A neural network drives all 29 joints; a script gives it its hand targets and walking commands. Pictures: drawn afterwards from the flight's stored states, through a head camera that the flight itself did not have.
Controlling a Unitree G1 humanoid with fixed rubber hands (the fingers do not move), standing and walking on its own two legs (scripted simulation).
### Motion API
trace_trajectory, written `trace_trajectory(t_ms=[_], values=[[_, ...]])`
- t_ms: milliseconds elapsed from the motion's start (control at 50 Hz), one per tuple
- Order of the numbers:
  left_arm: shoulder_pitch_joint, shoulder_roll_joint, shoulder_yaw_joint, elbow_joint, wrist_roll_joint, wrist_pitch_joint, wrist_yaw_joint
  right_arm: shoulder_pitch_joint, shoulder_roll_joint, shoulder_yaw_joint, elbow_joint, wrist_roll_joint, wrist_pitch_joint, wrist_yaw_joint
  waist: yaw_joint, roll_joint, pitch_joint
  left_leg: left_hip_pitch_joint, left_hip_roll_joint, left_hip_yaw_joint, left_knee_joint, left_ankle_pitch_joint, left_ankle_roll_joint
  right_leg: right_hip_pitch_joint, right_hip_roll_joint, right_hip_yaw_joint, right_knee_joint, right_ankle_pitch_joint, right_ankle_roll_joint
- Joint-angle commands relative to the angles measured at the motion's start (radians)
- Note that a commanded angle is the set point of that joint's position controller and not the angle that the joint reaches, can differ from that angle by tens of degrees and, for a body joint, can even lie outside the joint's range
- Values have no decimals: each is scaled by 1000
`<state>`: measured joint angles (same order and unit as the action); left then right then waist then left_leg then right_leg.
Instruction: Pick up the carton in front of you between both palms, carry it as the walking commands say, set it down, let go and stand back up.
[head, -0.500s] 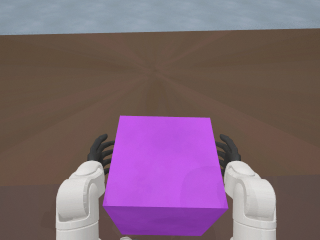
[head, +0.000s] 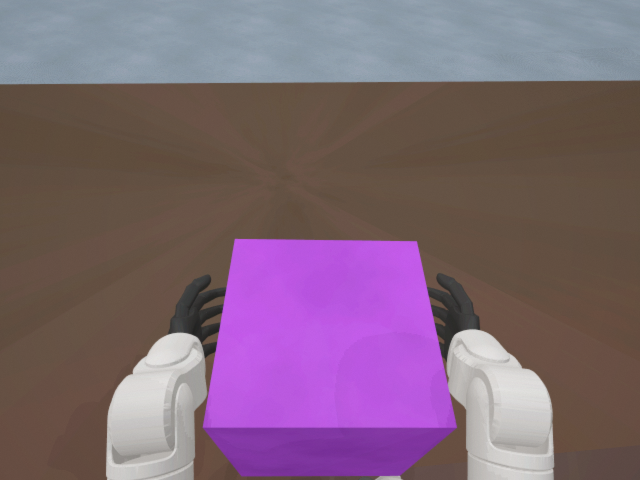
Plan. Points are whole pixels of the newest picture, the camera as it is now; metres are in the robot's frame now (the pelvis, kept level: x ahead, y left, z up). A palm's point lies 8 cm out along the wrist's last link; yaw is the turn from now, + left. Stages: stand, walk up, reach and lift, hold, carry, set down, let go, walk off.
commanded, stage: carry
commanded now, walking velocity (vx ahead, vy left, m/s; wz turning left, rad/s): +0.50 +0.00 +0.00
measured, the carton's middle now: (323, 366) +0.26 +0.00 +0.02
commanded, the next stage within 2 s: none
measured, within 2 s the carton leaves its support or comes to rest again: neither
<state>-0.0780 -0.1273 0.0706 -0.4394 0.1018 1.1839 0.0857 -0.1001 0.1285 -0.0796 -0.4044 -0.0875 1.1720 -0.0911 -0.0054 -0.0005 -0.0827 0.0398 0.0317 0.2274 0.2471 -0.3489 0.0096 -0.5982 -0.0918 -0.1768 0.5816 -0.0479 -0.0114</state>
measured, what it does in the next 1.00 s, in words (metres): walks ahead: right foot, then left foot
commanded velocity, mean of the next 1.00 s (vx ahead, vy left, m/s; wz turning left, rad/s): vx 0.50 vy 0.00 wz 0.00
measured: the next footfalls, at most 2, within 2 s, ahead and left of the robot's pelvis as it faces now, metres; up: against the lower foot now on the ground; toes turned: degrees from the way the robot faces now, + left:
right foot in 0.08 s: +0.25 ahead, -0.10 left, +0.00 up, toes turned -11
left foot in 0.60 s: +0.56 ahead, +0.07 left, -0.02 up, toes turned +7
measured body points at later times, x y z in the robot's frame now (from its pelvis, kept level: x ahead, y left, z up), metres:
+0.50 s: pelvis +0.32 -0.02 -0.01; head +0.34 -0.03 +0.44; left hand +0.67 +0.14 +0.11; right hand +0.68 -0.17 +0.11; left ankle +0.47 +0.10 -0.71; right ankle +0.21 -0.10 -0.74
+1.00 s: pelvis +0.68 +0.01 -0.04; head +0.76 +0.02 +0.40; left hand +1.05 +0.16 +0.06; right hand +1.05 -0.15 +0.06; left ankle +0.52 +0.06 -0.75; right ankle +0.83 -0.07 -0.75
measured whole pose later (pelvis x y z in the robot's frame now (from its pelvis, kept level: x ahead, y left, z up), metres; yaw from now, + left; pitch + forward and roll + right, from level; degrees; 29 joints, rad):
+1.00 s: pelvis +0.68 +0.01 -0.04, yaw +2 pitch +6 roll +0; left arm -0.58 -0.08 0.23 -0.20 0.07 1.18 0.13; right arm -0.60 0.07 -0.24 -0.14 -0.04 1.15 -0.13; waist -0.05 -0.01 0.08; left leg -0.13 -0.05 0.11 0.54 -0.42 0.09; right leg -0.61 0.01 -0.12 0.52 0.07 -0.06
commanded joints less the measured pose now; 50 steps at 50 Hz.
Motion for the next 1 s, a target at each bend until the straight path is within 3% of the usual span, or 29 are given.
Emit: trace_trajectory(t_ms=[0, 40, 60, 80, 100, 120, 160, 180, 220, 280, 360, 480, 520, 540, 560, 580, 600, 620, 640, 660, 680, 720, 800, 860, 920, 940, 980], values=[[-473, -827, -707, -59, -391, 21, -232, -428, 797, 678, -70, 373, 31, 257, -13, 157, -97, 70, 205, -53, 26, 647, 84, 91, 45, -57, -66, 24, -30], [-484, -803, -686, -39, -391, 38, -234, -467, 769, 677, -74, 375, 50, 252, 13, 132, -179, 10, 155, 22, 280, 766, 42, 364, 124, -120, -117, -59, -36], [-493, -790, -674, -30, -392, 44, -235, -500, 750, 676, -75, 377, 58, 250, 40, 72, -246, -132, 128, 17, 477, 613, 20, 575, 70, -48, -108, -123, -33], [-520, -758, -656, -17, -384, 47, -237, -537, 755, 684, -81, 385, 71, 246, 47, -152, -340, -425, 40, -20, 803, 328, -26, 814, -225, 420, -185, -307, -155], [-526, -774, -656, 16, -396, 46, -238, -572, 750, 688, -84, 391, 76, 245, 65, -340, -365, -652, -77, -116, 1029, -121, -33, 900, -335, 737, -346, -242, -246], [-565, -791, -659, -2, -412, 46, -239, -602, 778, 691, -55, 395, 74, 244, 46, -255, -340, -719, -15, -218, 1147, -129, 3, 874, -326, 634, -323, -115, -242], [-652, -848, -679, -1, -432, 37, -240, -660, 827, 694, -36, 403, 60, 243, 37, -56, -315, -714, 65, -243, 1107, -42, 36, 730, -262, 431, -266, 53, -186], [-698, -867, -690, 0, -442, 31, -241, -680, 843, 693, -20, 403, 52, 240, 31, -39, -308, -690, 88, -247, 1032, 7, 40, 668, -240, 359, -278, 34, -156], [-764, -866, -702, 23, -452, 18, -243, -733, 848, 703, 15, 396, 36, 230, 28, -79, -314, -656, 81, -213, 950, 57, 37, 608, -210, 271, -303, -20, -143], [-862, -814, -699, 79, -462, 3, -238, -822, 821, 696, 78, 388, 15, 209, 29, -106, -288, -706, 78, -178, 800, 103, 18, 597, -193, 209, -335, -40, -171], [-968, -763, -651, 190, -469, 1, -219, -939, 781, 657, 173, 405, 17, 188, 42, -109, -246, -732, 58, -129, 559, 229, 10, 636, -143, 135, -308, 90, -177], [-1112, -807, -560, 381, -453, 2, -202, -1105, 822, 563, 369, 432, 28, 198, 71, -126, -202, -645, 6, -88, 286, 401, 59, 717, -112, 85, -213, 259, -133], [-1184, -850, -552, 421, -460, -3, -200, -1161, 851, 532, 423, 439, 25, 205, 45, -132, -228, -528, -20, -72, 241, 369, 79, 734, -111, 64, -107, 411, -104], [-1217, -873, -553, 435, -467, -4, -199, -1169, 864, 514, 452, 439, 22, 208, 4, -106, -273, -377, -52, -38, 197, 371, 75, 706, -81, 20, 26, 453, -72], [-1245, -893, -552, 444, -468, -7, -197, -1173, 870, 493, 468, 439, 19, 212, -38, -34, -338, -174, -38, -50, 186, 342, 57, 598, -42, -5, 236, 314, -43], [-1255, -909, -544, 452, -466, -8, -193, -1174, 876, 470, 482, 445, 21, 216, -54, 95, -407, 36, 134, -252, 282, 368, 41, 384, -17, 29, 451, -9, -32], [-1263, -945, -533, 472, -475, 1, -190, -1192, 857, 446, 511, 432, 16, 216, -36, 329, -467, 260, 358, -727, 184, 357, 191, 34, 142, 77, 691, -437, 7], [-1294, -949, -521, 461, -471, 1, -183, -1191, 905, 451, 515, 445, 16, 219, -55, 307, -459, 286, 341, -756, 149, 326, 239, -86, 135, 167, 799, -478, -20], [-1323, -984, -522, 438, -477, -1, -179, -1225, 943, 455, 471, 459, 10, 224, -60, 246, -422, 247, 303, -665, 173, 428, 237, -135, 103, 190, 814, -454, -41], [-1340, -1012, -523, 413, -482, -6, -174, -1273, 977, 466, 426, 477, 7, 227, -56, 127, -409, 209, 287, -591, 188, 533, 213, -142, 75, 196, 771, -399, -40], [-1346, -1033, -525, 387, -484, -11, -166, -1320, 1008, 487, 372, 496, 5, 227, -45, 88, -405, 173, 272, -526, 186, 610, 191, -135, 51, 194, 707, -351, -37], [-1332, -1053, -536, 330, -477, -17, -149, -1358, 1040, 513, 283, 521, 1, 223, -40, 95, -443, 161, 245, -440, 193, 701, 162, -89, 39, 188, 619, -305, -25], [-1233, -1031, -571, 244, -437, -30, -124, -1273, 1014, 560, 172, 512, -2, 209, -59, 106, -469, 261, 215, -351, 250, 916, 172, -194, 58, 137, 489, -272, -22], [-1206, -968, -607, 185, -416, -35, -118, -1227, 955, 601, 125, 500, -6, 209, -79, 117, -448, 270, 142, -273, 267, 970, 157, -181, 95, 80, 287, -92, -26], [-1181, -892, -624, 187, -397, -29, -124, -1176, 896, 624, 155, 489, -7, 214, -105, 119, -391, 238, 68, -197, 290, 970, 136, -55, 159, -11, -28, 96, -30], [-1164, -869, -620, 204, -390, -24, -130, -1160, 880, 625, 179, 484, -6, 215, -99, 126, -375, 190, 63, -181, 309, 965, 126, 42, 178, -27, -110, 163, -43], [-1131, -824, -600, 249, -381, -15, -146, -1135, 857, 629, 232, 476, -3, 219, -40, 145, -400, 94, 78, -158, 442, 978, 93, 304, 176, -12, -178, 266, -78]])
